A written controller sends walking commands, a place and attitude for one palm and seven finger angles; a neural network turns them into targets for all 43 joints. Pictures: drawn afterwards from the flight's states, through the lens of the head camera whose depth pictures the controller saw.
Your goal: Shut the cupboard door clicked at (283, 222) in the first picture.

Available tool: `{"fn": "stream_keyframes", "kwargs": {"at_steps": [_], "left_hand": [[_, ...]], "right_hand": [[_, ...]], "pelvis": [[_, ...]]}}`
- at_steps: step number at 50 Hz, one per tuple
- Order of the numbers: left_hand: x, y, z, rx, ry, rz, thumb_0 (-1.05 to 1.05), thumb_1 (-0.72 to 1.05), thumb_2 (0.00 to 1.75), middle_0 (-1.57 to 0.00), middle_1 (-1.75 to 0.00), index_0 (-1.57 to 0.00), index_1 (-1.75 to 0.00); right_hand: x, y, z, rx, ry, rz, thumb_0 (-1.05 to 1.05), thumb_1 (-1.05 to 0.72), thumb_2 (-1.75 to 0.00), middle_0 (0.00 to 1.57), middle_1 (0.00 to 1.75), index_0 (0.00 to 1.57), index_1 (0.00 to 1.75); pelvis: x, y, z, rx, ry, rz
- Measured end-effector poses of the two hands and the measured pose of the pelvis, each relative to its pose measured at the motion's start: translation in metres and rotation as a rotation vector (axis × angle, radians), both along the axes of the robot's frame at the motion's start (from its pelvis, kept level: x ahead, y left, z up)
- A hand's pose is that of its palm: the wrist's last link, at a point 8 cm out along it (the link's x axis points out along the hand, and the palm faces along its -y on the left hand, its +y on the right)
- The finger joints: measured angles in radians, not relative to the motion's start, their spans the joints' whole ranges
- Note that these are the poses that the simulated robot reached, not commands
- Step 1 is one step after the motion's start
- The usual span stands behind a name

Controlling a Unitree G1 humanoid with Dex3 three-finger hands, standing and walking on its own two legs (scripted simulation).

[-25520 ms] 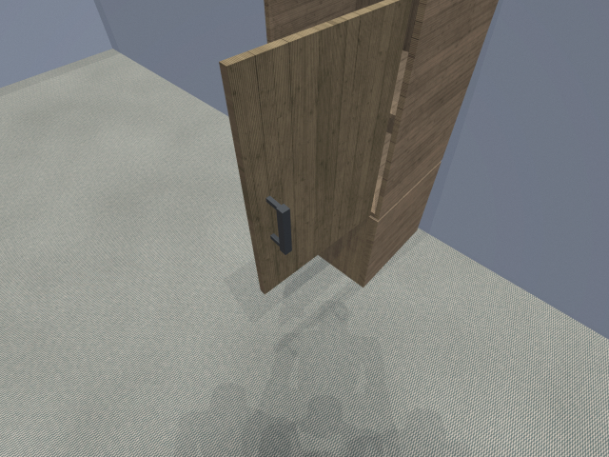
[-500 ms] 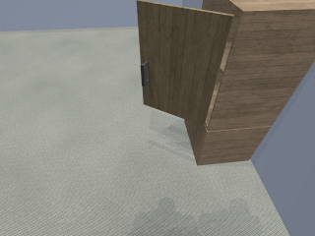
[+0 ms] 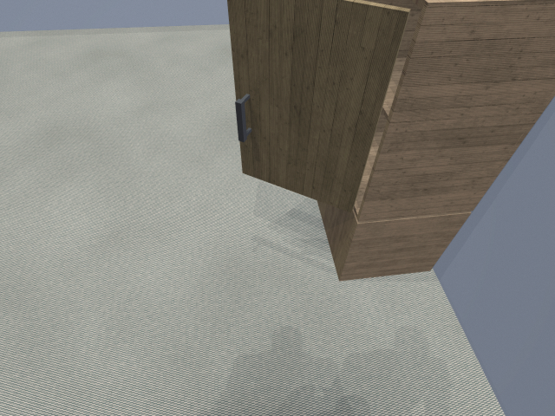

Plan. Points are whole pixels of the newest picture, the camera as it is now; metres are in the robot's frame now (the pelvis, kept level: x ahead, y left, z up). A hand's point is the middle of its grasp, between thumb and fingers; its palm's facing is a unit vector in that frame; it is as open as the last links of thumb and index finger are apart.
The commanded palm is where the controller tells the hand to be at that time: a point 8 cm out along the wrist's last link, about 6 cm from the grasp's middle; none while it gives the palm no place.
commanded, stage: look to check the result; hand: left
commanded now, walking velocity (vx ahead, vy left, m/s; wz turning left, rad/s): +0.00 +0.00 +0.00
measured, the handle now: (244, 118) +0.89 +0.14 -0.09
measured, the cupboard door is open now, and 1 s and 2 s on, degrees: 56 56 56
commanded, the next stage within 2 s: walk to a spot facing it in 0.30 s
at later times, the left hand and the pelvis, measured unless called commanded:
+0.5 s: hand out of the picture +0.01 +0.18 -0.18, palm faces +0.02 -0.98 -0.21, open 7.4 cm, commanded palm none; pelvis +0.01 +0.00 +0.00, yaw +0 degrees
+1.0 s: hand out of the picture +0.04 +0.23 -0.17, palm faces +0.27 -0.92 -0.28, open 7.4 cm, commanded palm none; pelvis +0.01 +0.00 -0.01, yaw +16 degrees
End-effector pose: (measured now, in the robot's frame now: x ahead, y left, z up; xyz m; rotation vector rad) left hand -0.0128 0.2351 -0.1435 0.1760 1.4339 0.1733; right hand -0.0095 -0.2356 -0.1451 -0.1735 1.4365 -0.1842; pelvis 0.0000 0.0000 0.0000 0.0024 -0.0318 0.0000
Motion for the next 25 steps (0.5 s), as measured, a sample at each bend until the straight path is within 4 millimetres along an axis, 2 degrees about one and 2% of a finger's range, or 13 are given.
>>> {"fn": "stream_keyframes", "kwargs": {"at_steps": [8, 18, 25], "left_hand": [[-0.005, -0.001, 0.001, 0.007, 0.024, 0.006, 0.01, 0.91, 0.9, -0.2, -0.3, -0.2, -0.3], [0.007, -0.008, -0.001, -0.008, -0.008, 0.002, 0.01, 0.91, 0.9, -0.2, -0.3, -0.2, -0.3], [0.014, -0.012, -0.002, -0.011, -0.02, 0.005, 0.01, 0.91, 0.9, -0.2, -0.3, -0.2, -0.3]], "right_hand": [[0.012, -0.001, -0.001, 0.004, -0.019, 0.002, 0.0, -0.91, -0.9, 0.2, 0.3, 0.2, 0.29], [0.036, -0.006, 0.002, -0.009, -0.074, 0.018, 0.0, -0.91, -0.9, 0.2, 0.3, 0.2, 0.29], [0.042, -0.009, 0.001, -0.011, -0.081, 0.026, 0.0, -0.91, -0.9, 0.2, 0.29, 0.2, 0.29]], "pelvis": [[0.005, -0.001, 0.0, 0.004, 0.0, -0.005], [0.008, -0.003, 0.0, 0.006, -0.003, -0.006], [0.01, -0.005, -0.001, 0.009, 0.002, 0.002]]}}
